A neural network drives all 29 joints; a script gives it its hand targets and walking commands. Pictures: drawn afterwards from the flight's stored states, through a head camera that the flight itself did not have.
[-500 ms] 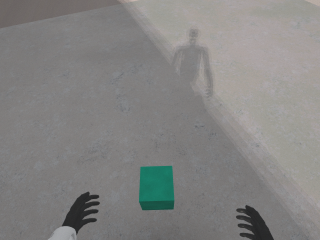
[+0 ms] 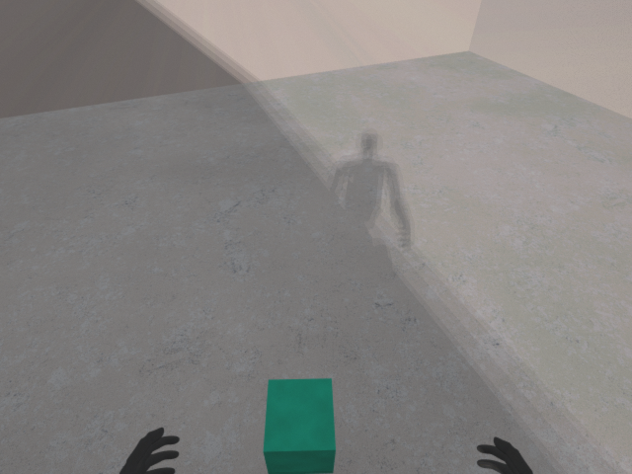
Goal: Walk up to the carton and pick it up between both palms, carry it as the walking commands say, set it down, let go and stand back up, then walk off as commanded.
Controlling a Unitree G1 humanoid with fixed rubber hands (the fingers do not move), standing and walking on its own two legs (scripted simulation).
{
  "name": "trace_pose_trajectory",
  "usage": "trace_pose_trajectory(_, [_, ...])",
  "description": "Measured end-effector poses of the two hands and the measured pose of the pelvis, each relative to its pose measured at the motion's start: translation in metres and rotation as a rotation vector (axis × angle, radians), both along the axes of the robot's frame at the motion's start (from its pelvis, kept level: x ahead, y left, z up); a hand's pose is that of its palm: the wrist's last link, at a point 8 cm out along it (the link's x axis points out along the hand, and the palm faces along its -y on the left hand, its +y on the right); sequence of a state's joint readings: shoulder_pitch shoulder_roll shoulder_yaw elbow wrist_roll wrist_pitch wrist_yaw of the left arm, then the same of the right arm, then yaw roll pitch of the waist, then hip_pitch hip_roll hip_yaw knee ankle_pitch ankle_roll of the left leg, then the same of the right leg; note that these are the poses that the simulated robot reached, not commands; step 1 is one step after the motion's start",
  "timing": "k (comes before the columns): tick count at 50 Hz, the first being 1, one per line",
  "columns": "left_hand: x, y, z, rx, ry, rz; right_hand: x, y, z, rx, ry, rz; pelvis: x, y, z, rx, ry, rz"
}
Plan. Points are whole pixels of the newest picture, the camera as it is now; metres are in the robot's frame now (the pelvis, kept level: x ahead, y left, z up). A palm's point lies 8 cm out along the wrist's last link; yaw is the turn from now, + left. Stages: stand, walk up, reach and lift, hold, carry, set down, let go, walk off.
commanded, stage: stand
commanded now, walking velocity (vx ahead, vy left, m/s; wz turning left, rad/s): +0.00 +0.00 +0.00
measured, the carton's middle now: (300, 426) +0.46 +0.07 -0.67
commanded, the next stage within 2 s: walk off in 1.58 s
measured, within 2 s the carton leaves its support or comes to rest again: neither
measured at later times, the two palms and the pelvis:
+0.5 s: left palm out of the picture +0.07 +0.25 -0.09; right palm out of the picture +0.08 -0.26 -0.08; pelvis -0.02 +0.00 +0.00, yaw +0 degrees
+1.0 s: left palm out of the picture +0.05 +0.26 -0.10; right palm out of the picture +0.07 -0.26 -0.08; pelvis -0.03 +0.00 +0.00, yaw +0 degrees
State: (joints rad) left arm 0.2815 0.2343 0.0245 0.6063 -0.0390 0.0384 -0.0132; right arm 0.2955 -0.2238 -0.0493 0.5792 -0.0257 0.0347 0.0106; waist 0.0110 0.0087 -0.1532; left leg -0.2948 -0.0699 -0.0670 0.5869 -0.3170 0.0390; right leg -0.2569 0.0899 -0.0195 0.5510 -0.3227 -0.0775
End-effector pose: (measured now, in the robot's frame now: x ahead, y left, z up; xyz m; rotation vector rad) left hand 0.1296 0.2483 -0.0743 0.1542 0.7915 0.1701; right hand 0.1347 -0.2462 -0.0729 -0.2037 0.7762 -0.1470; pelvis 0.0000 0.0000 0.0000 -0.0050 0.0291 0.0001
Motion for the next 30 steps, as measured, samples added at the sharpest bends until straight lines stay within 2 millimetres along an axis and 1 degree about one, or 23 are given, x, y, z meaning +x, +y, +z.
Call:
trace_pose_trajectory(8, [-0.019,0.002,-0.005,0.005,-0.012,0.019,-0.006,-0.005,0.005,-0.013,-0.053,-0.002,-0.005,-0.001,0.000,0.001,-0.007,0.000])
trace_pose_trajectory(16, [-0.042,0.003,-0.012,0.004,0.016,0.032,-0.028,-0.010,-0.001,-0.020,-0.025,-0.012,-0.014,-0.001,0.000,0.001,-0.021,-0.001])
trace_pose_trajectory(22, [-0.056,0.005,-0.017,0.002,0.038,0.038,-0.045,-0.012,-0.007,-0.025,0.009,-0.021,-0.019,0.000,0.000,0.000,-0.027,-0.001])
trace_pose_trajectory(30, [-0.067,0.006,-0.022,0.001,0.067,0.043,-0.055,-0.012,-0.009,-0.026,0.028,-0.023,-0.024,0.001,0.000,-0.001,-0.035,-0.001])
